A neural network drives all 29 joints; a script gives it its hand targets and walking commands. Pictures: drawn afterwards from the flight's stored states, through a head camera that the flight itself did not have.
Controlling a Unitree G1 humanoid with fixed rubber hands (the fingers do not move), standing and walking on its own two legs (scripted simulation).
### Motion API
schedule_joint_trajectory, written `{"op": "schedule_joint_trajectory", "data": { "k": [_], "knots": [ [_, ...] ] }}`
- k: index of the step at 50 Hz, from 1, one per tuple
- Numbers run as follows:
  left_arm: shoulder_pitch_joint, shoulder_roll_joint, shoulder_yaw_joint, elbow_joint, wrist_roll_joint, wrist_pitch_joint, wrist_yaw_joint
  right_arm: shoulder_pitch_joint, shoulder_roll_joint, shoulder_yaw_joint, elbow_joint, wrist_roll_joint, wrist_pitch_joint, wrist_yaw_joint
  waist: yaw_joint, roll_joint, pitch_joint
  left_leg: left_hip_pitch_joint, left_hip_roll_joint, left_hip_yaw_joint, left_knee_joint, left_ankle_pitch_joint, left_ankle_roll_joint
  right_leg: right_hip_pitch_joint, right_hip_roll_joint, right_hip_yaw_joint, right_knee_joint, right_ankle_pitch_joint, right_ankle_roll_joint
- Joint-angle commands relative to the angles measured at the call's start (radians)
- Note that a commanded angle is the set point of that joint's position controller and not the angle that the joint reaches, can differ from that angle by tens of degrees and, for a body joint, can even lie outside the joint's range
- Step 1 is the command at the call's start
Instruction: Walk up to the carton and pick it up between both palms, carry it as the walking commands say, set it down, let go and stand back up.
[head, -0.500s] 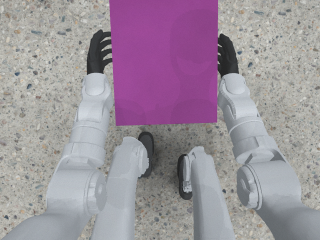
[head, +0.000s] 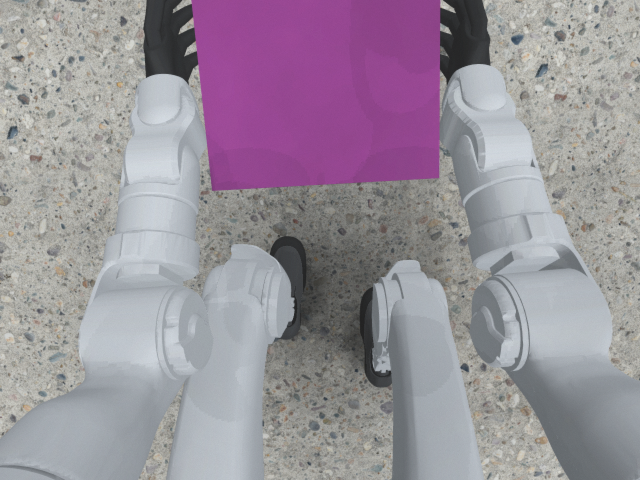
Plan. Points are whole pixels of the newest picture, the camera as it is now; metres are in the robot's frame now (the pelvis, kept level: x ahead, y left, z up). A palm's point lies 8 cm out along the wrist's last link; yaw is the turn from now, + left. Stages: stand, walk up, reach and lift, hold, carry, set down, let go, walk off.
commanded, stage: set down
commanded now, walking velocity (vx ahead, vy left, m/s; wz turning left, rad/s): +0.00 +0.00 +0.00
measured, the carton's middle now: (317, 63) +0.54 +0.04 -0.22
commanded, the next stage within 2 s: none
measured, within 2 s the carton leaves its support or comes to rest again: neither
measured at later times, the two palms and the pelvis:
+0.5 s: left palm (178, 55) +0.53 +0.21 -0.21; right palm (422, 73) +0.54 -0.09 -0.24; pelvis -0.02 +0.00 -0.07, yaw +0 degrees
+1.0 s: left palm (180, 49) +0.55 +0.21 -0.23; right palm (413, 78) +0.54 -0.08 -0.27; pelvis -0.02 +0.00 -0.09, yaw +0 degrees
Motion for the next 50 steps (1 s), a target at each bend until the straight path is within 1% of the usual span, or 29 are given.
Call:
{"op": "schedule_joint_trajectory", "data": {
  "k": [1, 2, 5, 7, 8, 11, 14, 15, 17, 19, 20, 22, 23, 25, 27, 30, 34, 35, 38, 40, 41, 42, 43, 44, 45, 46, 48, 49, 50],
  "knots": [
    [-0.712, -0.555, -0.372, -0.070, -0.063, 0.025, -0.135, -0.782, 0.714, 0.416, -0.235, 0.060, -0.047, 0.158, 0.155, -0.074, -1.499, 1.087, -0.103, -0.176, 0.091, 0.409, -0.080, 0.142, 0.099, -0.015, -0.100, 0.263, 0.005],
    [-0.737, -0.556, -0.360, -0.087, -0.065, 0.028, -0.137, -0.800, 0.733, 0.416, -0.226, 0.067, -0.039, 0.165, 0.170, -0.093, -1.512, 1.088, -0.109, -0.168, 0.094, 0.394, -0.075, 0.152, 0.101, -0.018, -0.093, 0.252, 0.007],
    [-0.756, -0.578, -0.354, -0.046, -0.065, 0.054, -0.150, -0.859, 0.683, 0.385, -0.216, 0.055, -0.030, 0.179, 0.146, -0.062, -1.488, 1.123, -0.101, -0.174, 0.115, 0.375, -0.083, 0.083, 0.099, -0.041, -0.064, 0.198, -0.001],
    [-0.797, -0.578, -0.343, -0.023, -0.065, 0.066, -0.160, -0.891, 0.689, 0.378, -0.216, 0.051, -0.019, 0.193, 0.145, -0.081, -1.496, 1.149, -0.094, -0.172, 0.144, 0.367, -0.079, 0.072, 0.095, -0.043, -0.047, 0.185, -0.003],
    [-0.843, -0.579, -0.360, -0.083, -0.079, 0.068, -0.164, -0.916, 0.690, 0.383, -0.242, 0.059, -0.014, 0.201, 0.140, -0.072, -1.558, 1.192, -0.096, -0.176, 0.147, 0.374, -0.080, 0.094, 0.101, -0.053, -0.029, 0.190, -0.005],
    [-0.898, -0.586, -0.380, -0.114, -0.113, 0.087, -0.169, -0.996, 0.682, 0.424, -0.284, 0.092, -0.002, 0.210, 0.156, -0.087, -1.668, 1.244, -0.089, -0.168, 0.194, 0.397, -0.079, 0.139, 0.090, -0.057, 0.007, 0.197, -0.010],
    [-0.970, -0.588, -0.386, -0.134, -0.152, 0.106, -0.176, -1.079, 0.666, 0.440, -0.312, 0.118, 0.022, 0.220, 0.147, -0.086, -1.734, 1.243, -0.086, -0.149, 0.222, 0.346, -0.079, 0.197, 0.088, -0.062, 0.035, 0.183, -0.019],
    [-0.956, -0.587, -0.341, -0.065, -0.145, 0.114, -0.182, -1.099, 0.668, 0.411, -0.311, 0.112, 0.027, 0.223, 0.155, -0.111, -1.676, 1.253, -0.085, -0.156, 0.237, 0.385, -0.063, 0.135, 0.082, -0.071, 0.039, 0.167, -0.016],
    [-0.879, -0.678, -0.338, 0.051, -0.142, 0.141, -0.208, -1.151, 0.656, 0.397, -0.328, 0.100, 0.010, 0.239, 0.136, -0.115, -1.555, 1.186, -0.083, -0.183, 0.247, 0.354, -0.054, 0.067, 0.075, -0.067, 0.054, 0.144, -0.025],
    [-0.853, -0.722, -0.324, 0.160, -0.123, 0.152, -0.244, -1.116, 0.668, 0.352, -0.238, 0.069, 0.012, 0.253, 0.118, -0.110, -1.356, 1.071, -0.080, -0.169, 0.260, 0.302, -0.057, -0.015, 0.073, -0.060, 0.039, 0.097, -0.035],
    [-0.823, -0.754, -0.344, 0.170, -0.128, 0.152, -0.259, -1.076, 0.729, 0.372, -0.214, 0.074, 0.014, 0.268, 0.131, -0.125, -1.335, 1.052, -0.078, -0.166, 0.261, 0.299, -0.057, 0.003, 0.071, -0.054, 0.045, 0.119, -0.037],
    [-0.837, -0.764, -0.344, 0.175, -0.127, 0.152, -0.279, -1.084, 0.739, 0.364, -0.201, 0.081, 0.014, 0.284, 0.125, -0.113, -1.265, 1.007, -0.072, -0.175, 0.270, 0.266, -0.054, -0.032, 0.071, -0.055, 0.061, 0.116, -0.041],
    [-0.837, -0.757, -0.349, 0.165, -0.120, 0.147, -0.282, -1.083, 0.748, 0.362, -0.201, 0.089, 0.010, 0.292, 0.132, -0.098, -1.264, 1.014, -0.071, -0.176, 0.279, 0.277, -0.055, -0.054, 0.071, -0.057, 0.073, 0.127, -0.038],
    [-0.854, -0.774, -0.361, 0.132, -0.140, 0.146, -0.293, -1.096, 0.756, 0.373, -0.226, 0.098, 0.012, 0.302, 0.120, -0.106, -1.269, 1.011, -0.072, -0.173, 0.295, 0.334, -0.049, -0.052, 0.069, -0.062, 0.080, 0.153, -0.039],
    [-0.827, -0.785, -0.364, 0.161, -0.140, 0.155, -0.297, -1.125, 0.755, 0.388, -0.254, 0.119, 0.006, 0.310, 0.138, -0.096, -1.288, 1.049, -0.070, -0.174, 0.303, 0.366, -0.047, -0.063, 0.068, -0.069, 0.086, 0.156, -0.038],
    [-0.808, -0.817, -0.372, 0.171, -0.161, 0.162, -0.305, -1.145, 0.742, 0.408, -0.270, 0.131, 0.004, 0.315, 0.117, -0.112, -1.286, 1.047, -0.069, -0.185, 0.319, 0.386, -0.040, -0.083, 0.066, -0.081, 0.102, 0.152, -0.038],
    [-0.766, -0.841, -0.365, 0.215, -0.150, 0.172, -0.320, -1.153, 0.742, 0.416, -0.292, 0.140, -0.001, 0.323, 0.138, -0.089, -1.269, 1.027, -0.064, -0.167, 0.329, 0.396, -0.045, -0.094, 0.061, -0.078, 0.101, 0.156, -0.045],
    [-0.749, -0.844, -0.362, 0.213, -0.152, 0.175, -0.323, -1.164, 0.735, 0.416, -0.303, 0.140, -0.002, 0.324, 0.123, -0.100, -1.276, 1.034, -0.064, -0.183, 0.334, 0.415, -0.040, -0.097, 0.057, -0.085, 0.108, 0.169, -0.037],
    [-0.756, -0.832, -0.356, 0.201, -0.153, 0.175, -0.326, -1.192, 0.739, 0.432, -0.324, 0.163, -0.001, 0.325, 0.154, -0.098, -1.291, 1.047, -0.064, -0.176, 0.338, 0.445, -0.036, -0.100, 0.058, -0.086, 0.112, 0.176, -0.034],
    [-0.754, -0.831, -0.353, 0.207, -0.156, 0.174, -0.325, -1.216, 0.739, 0.448, -0.349, 0.170, -0.005, 0.320, 0.159, -0.109, -1.332, 1.050, -0.062, -0.174, 0.351, 0.451, -0.037, -0.070, 0.053, -0.085, 0.120, 0.189, -0.031],
    [-0.746, -0.844, -0.367, 0.204, -0.166, 0.177, -0.326, -1.200, 0.733, 0.442, -0.342, 0.167, -0.005, 0.320, 0.132, -0.110, -1.319, 1.047, -0.061, -0.180, 0.349, 0.453, -0.036, -0.083, 0.055, -0.092, 0.118, 0.189, -0.035],
    [-0.761, -0.842, -0.365, 0.193, -0.170, 0.179, -0.327, -1.202, 0.733, 0.433, -0.341, 0.174, -0.004, 0.322, 0.136, -0.089, -1.309, 1.063, -0.060, -0.185, 0.349, 0.460, -0.037, -0.103, 0.053, -0.091, 0.122, 0.188, -0.038],
    [-0.717, -0.832, -0.344, 0.249, -0.145, 0.181, -0.328, -1.190, 0.733, 0.430, -0.303, 0.162, 0.000, 0.323, 0.146, -0.106, -1.245, 1.019, -0.063, -0.179, 0.343, 0.424, -0.033, -0.128, 0.054, -0.095, 0.115, 0.152, -0.030],
    [-0.733, -0.858, -0.350, 0.232, -0.155, 0.184, -0.332, -1.218, 0.730, 0.434, -0.340, 0.166, -0.003, 0.322, 0.139, -0.101, -1.268, 1.009, -0.062, -0.180, 0.343, 0.412, -0.035, -0.097, 0.054, -0.088, 0.121, 0.168, -0.037],
    [-0.726, -0.838, -0.344, 0.257, -0.147, 0.184, -0.333, -1.206, 0.725, 0.417, -0.308, 0.163, -0.003, 0.326, 0.146, -0.090, -1.219, 1.015, -0.060, -0.191, 0.342, 0.402, -0.031, -0.157, 0.052, -0.091, 0.126, 0.138, -0.036],
    [-0.716, -0.848, -0.344, 0.268, -0.142, 0.183, -0.339, -1.163, 0.738, 0.406, -0.269, 0.149, 0.003, 0.327, 0.129, -0.087, -1.195, 0.986, -0.058, -0.181, 0.348, 0.390, -0.037, -0.160, 0.051, -0.085, 0.114, 0.127, -0.041],
    [-0.700, -0.843, -0.328, 0.298, -0.130, 0.185, -0.344, -1.161, 0.738, 0.400, -0.259, 0.147, 0.002, 0.334, 0.147, -0.101, -1.144, 0.952, -0.058, -0.180, 0.335, 0.347, -0.036, -0.153, 0.050, -0.085, 0.118, 0.122, -0.036],
    [-0.715, -0.855, -0.343, 0.268, -0.141, 0.183, -0.345, -1.180, 0.722, 0.396, -0.293, 0.149, -0.004, 0.334, 0.128, -0.081, -1.152, 0.955, -0.059, -0.185, 0.339, 0.357, -0.037, -0.162, 0.050, -0.087, 0.120, 0.129, -0.041],
    [-0.702, -0.865, -0.332, 0.281, -0.132, 0.184, -0.350, -1.172, 0.723, 0.390, -0.276, 0.145, -0.004, 0.334, 0.129, -0.077, -1.158, 0.945, -0.061, -0.179, 0.344, 0.358, -0.040, -0.157, 0.049, -0.085, 0.123, 0.134, -0.044]
  ]
}}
